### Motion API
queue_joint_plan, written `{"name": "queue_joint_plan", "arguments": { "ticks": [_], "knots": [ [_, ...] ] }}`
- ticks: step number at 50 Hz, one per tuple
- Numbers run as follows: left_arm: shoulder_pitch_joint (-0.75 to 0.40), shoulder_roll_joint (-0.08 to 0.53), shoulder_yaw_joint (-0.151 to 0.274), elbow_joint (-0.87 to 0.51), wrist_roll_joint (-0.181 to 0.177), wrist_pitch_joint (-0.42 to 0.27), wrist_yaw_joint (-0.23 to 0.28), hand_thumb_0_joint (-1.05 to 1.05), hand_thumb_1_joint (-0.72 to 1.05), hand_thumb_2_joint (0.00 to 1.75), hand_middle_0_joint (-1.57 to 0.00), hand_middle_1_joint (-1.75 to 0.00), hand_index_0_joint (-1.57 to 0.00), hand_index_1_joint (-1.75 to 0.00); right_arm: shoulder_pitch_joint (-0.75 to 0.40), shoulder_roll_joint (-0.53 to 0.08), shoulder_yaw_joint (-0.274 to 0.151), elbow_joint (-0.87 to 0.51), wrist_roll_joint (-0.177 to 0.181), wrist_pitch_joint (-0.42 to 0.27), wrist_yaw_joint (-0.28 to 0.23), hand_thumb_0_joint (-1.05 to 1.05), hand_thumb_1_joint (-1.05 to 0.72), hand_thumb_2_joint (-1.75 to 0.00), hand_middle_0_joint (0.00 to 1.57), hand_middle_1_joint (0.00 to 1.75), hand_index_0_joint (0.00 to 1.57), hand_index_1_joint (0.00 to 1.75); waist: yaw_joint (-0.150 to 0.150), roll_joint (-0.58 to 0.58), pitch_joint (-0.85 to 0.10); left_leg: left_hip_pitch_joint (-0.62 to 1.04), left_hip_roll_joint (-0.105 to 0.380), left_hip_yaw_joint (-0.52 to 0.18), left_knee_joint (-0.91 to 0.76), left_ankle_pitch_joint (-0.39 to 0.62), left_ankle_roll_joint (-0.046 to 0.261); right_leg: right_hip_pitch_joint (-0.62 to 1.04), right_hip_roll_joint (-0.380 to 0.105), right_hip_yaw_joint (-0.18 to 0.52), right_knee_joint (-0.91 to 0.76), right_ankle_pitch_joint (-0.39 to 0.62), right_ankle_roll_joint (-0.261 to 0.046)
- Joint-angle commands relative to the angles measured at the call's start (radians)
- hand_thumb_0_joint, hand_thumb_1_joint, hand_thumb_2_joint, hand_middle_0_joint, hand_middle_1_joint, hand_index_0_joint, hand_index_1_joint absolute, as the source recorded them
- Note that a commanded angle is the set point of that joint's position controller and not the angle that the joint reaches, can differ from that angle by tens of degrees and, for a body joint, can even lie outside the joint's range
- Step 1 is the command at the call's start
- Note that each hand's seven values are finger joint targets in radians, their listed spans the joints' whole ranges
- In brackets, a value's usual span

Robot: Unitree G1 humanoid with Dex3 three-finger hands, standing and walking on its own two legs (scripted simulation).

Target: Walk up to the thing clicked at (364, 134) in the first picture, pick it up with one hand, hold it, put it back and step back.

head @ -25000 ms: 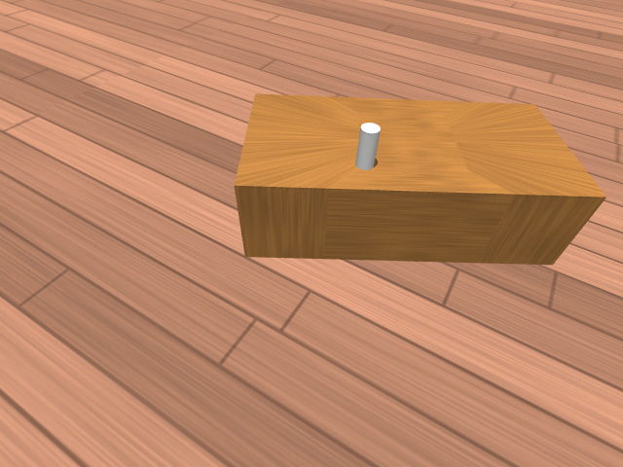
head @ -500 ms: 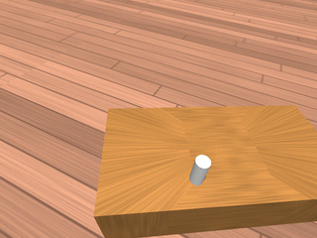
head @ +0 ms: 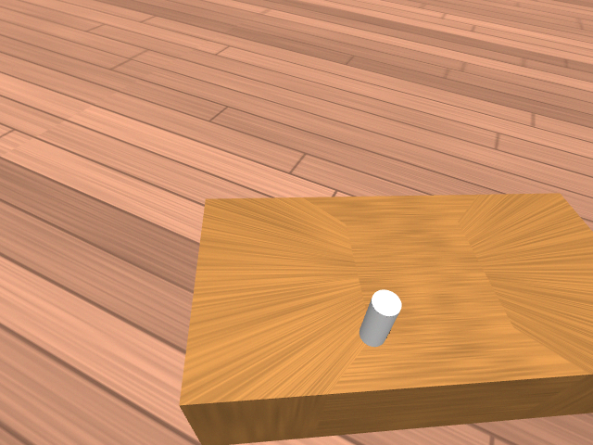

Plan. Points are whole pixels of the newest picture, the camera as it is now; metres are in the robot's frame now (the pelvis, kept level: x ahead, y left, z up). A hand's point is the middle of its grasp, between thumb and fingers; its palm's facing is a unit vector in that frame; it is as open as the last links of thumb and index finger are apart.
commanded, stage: stand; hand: right
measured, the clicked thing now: (379, 319) +0.48 -0.22 -0.31
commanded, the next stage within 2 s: none
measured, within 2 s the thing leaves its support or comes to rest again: neither
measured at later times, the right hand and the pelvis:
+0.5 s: hand out of the picture +0.09 -0.25 -0.15, palm faces -0.05 +0.93 -0.36, open 8.1 cm; pelvis +0.01 +0.00 +0.00, yaw +1 degrees
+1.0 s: hand out of the picture +0.08 -0.25 -0.16, palm faces -0.06 +0.93 -0.35, open 7.4 cm; pelvis +0.00 +0.00 +0.00, yaw +1 degrees
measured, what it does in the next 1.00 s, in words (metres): stands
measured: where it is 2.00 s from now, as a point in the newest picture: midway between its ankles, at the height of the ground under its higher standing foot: outside the picture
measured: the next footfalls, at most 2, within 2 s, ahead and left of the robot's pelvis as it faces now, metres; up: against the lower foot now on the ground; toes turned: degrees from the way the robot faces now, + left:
none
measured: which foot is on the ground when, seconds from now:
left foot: down 0.00-1.00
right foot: down 0.00-1.00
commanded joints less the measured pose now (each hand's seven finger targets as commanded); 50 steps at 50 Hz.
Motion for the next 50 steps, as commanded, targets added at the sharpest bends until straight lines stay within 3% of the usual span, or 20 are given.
{"name": "queue_joint_plan", "arguments": {
  "ticks": [1, 3, 9, 16, 23, 33, 39, 50],
  "knots": [
    [-0.038, 0.199, 0.039, -0.050, 0.004, -0.022, 0.012, 0.00, 0.90, 0.90, -0.20, -0.30, -0.20, -0.30, -0.034, -0.222, -0.046, -0.051, 0.000, -0.017, -0.013, 0.00, 0.30, -0.30, 0.20, 0.29, 0.20, 0.29, -0.007, 0.027, -0.071, -0.006, 0.109, -0.097, -0.065, 0.156, 0.026, 0.036, -0.092, 0.072, -0.031, 0.140, -0.035],
    [-0.035, 0.194, 0.037, -0.050, 0.003, -0.022, 0.011, 0.00, 0.90, 0.90, -0.20, -0.30, -0.20, -0.30, -0.043, -0.226, -0.047, -0.055, 0.001, -0.018, -0.013, 0.00, 0.14, -0.46, 0.20, 0.30, 0.20, 0.30, -0.004, 0.032, -0.087, 0.012, 0.112, -0.095, -0.060, 0.186, 0.026, 0.039, -0.093, 0.069, -0.029, 0.154, -0.035],
    [-0.041, 0.198, 0.039, -0.052, 0.004, -0.021, 0.010, 0.00, 0.90, 0.90, -0.20, -0.30, -0.20, -0.30, -0.048, -0.228, -0.050, -0.053, 0.000, -0.015, -0.013, 0.00, -0.34, -0.90, 0.20, 0.30, 0.20, 0.30, -0.003, 0.025, -0.063, -0.006, 0.108, -0.097, -0.069, 0.123, 0.025, 0.031, -0.097, 0.072, -0.044, 0.114, -0.038],
    [-0.044, 0.197, 0.037, -0.055, 0.004, -0.025, 0.008, 0.00, 0.90, 0.90, -0.20, -0.30, -0.20, -0.30, -0.055, -0.229, -0.051, -0.054, 0.003, -0.018, -0.010, 0.00, -0.90, -0.90, 0.20, 0.30, 0.20, 0.30, -0.004, 0.020, -0.076, 0.016, 0.108, -0.097, -0.066, 0.161, 0.022, 0.024, -0.097, 0.067, -0.048, 0.135, -0.037],
    [-0.044, 0.201, 0.037, -0.061, 0.004, -0.029, 0.011, 0.00, 0.90, 0.90, -0.20, -0.30, -0.20, -0.30, -0.060, -0.231, -0.056, -0.054, 0.002, -0.017, -0.008, 0.00, -0.90, -0.90, 0.20, 0.30, 0.20, 0.30, -0.006, 0.021, -0.088, 0.030, 0.110, -0.096, -0.055, 0.190, 0.024, 0.031, -0.101, 0.063, -0.044, 0.163, -0.039],
    [-0.038, 0.206, 0.039, -0.061, 0.004, -0.030, 0.011, 0.00, 0.90, 0.90, -0.20, -0.30, -0.20, -0.30, -0.059, -0.230, -0.059, -0.051, 0.001, -0.013, -0.006, 0.00, -0.90, -0.90, 0.20, 0.30, 0.20, 0.30, -0.004, 0.028, -0.063, 0.005, 0.107, -0.102, -0.070, 0.110, 0.025, 0.022, -0.100, 0.066, -0.059, 0.092, -0.042],
    [-0.043, 0.209, 0.040, -0.068, 0.003, -0.031, 0.009, 0.00, 0.90, 0.90, -0.20, -0.30, -0.20, -0.30, -0.050, -0.228, -0.056, -0.055, 0.000, -0.017, -0.004, 0.00, -0.90, -0.90, 0.20, 0.30, 0.20, 0.30, -0.005, 0.022, -0.081, 0.002, 0.110, -0.103, -0.071, 0.150, 0.027, 0.042, -0.104, 0.065, -0.043, 0.126, -0.044],
    [-0.037, 0.213, 0.043, -0.061, 0.002, -0.031, 0.005, 0.00, 0.90, 0.90, -0.20, -0.30, -0.20, -0.30, -0.041, -0.225, -0.056, -0.051, -0.001, -0.016, -0.001, 0.00, -0.90, -0.90, 0.20, 0.30, 0.20, 0.30, -0.006, 0.020, -0.049, -0.011, 0.102, -0.112, -0.085, 0.070, 0.024, 0.015, -0.101, 0.062, -0.052, 0.054, -0.046]
  ]
}}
